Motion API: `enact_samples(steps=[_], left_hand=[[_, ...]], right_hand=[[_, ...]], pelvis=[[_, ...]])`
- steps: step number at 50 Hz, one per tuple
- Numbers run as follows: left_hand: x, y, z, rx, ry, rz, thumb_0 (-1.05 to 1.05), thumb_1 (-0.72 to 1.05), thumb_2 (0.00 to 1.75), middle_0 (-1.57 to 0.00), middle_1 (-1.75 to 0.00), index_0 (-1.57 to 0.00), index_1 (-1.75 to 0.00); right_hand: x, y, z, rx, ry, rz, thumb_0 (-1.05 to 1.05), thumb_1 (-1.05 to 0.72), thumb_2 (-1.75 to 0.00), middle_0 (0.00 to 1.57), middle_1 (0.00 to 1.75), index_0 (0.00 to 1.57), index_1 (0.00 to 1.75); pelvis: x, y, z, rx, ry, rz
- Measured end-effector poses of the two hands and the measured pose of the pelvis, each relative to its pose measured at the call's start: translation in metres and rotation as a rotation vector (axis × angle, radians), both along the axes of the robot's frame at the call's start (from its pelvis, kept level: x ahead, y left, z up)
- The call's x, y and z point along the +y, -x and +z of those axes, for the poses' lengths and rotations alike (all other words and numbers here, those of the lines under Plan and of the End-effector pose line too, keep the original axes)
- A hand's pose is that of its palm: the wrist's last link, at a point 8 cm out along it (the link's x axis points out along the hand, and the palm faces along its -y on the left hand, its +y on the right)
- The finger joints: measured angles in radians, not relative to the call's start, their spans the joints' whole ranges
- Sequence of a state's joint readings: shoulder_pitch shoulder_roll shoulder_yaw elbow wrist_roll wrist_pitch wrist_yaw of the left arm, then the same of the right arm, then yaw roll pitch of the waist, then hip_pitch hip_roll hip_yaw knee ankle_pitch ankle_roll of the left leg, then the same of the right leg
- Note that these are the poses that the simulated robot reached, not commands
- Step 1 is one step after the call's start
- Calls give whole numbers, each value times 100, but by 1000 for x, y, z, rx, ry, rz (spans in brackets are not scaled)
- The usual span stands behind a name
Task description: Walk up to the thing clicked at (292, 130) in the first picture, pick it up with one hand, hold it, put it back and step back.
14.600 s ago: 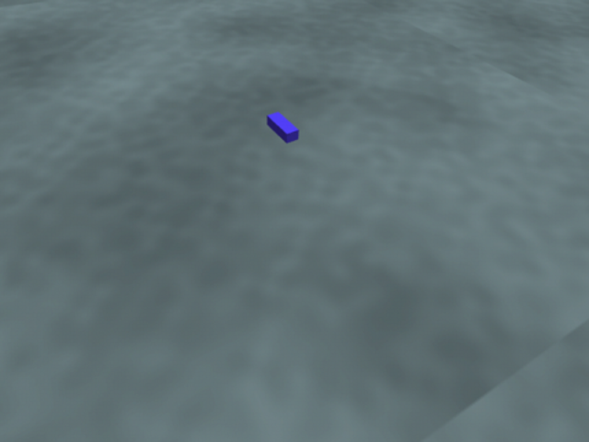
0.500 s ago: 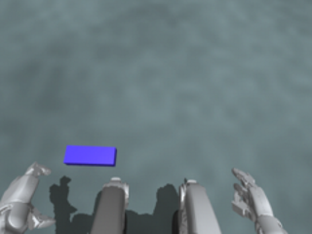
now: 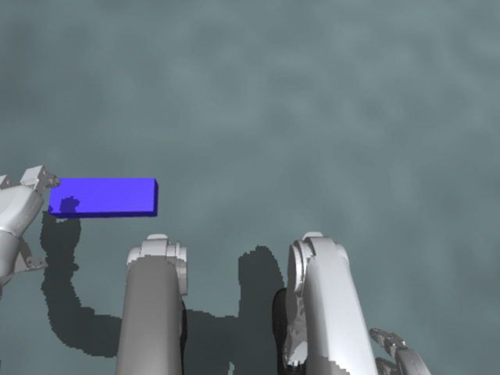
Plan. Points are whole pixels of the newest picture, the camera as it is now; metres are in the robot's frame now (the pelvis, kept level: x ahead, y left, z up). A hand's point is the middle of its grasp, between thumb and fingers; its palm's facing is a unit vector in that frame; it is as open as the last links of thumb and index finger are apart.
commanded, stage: rise first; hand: left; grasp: from above
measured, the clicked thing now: (107, 198) +0.44 +0.31 -0.36
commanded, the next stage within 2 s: none
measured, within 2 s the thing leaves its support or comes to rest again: neither
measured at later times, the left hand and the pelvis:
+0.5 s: hand (49, 217) +0.37 +0.35 -0.21, palm faces -0.47 -0.11 -0.88, open 14.2 cm; pelvis +0.00 +0.01 -0.05, yaw -1 degrees
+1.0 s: hand (65, 209) +0.39 +0.34 -0.24, palm faces -0.45 -0.09 -0.89, open 14.1 cm; pelvis +0.01 +0.00 -0.07, yaw -1 degrees
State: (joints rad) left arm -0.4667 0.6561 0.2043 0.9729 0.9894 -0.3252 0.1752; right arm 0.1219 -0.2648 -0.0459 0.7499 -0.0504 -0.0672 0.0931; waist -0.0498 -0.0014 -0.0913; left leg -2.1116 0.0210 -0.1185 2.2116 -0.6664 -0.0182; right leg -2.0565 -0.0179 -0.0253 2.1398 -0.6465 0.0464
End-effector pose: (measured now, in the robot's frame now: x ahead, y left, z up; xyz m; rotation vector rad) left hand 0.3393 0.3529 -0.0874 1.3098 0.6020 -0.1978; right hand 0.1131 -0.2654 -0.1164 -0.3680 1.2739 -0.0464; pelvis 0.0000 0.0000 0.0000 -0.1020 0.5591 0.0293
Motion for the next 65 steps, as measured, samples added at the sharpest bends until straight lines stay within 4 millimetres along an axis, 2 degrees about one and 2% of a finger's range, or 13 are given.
enact_samples(steps=[8,27,41,65], left_hand=[[1,-16,-25,-19,-38,-75,0,-55,106,-7,-98,-6,-100],[-1,-35,-64,-33,-107,-157,0,-53,102,-8,-97,-7,-98],[-7,-48,-84,-49,-121,-174,0,-53,101,-8,-100,-8,-100],[-12,-58,-100,-45,-105,-161,0,-52,100,-8,-103,-9,-103]], right_hand=[[-6,14,-7,45,44,2,0,-89,-89,21,30,21,30],[-1,-7,-38,49,45,58,0,-90,-89,21,30,21,30],[-2,-1,-54,98,41,58,0,-90,-89,21,30,21,30],[-9,3,-60,139,57,75,0,-91,-90,21,30,21,30]], pelvis=[[4,1,-20,-10,17,-1],[5,-3,-52,-13,24,-1],[3,-10,-65,-2,20,-3],[2,-15,-73,6,19,-6]])
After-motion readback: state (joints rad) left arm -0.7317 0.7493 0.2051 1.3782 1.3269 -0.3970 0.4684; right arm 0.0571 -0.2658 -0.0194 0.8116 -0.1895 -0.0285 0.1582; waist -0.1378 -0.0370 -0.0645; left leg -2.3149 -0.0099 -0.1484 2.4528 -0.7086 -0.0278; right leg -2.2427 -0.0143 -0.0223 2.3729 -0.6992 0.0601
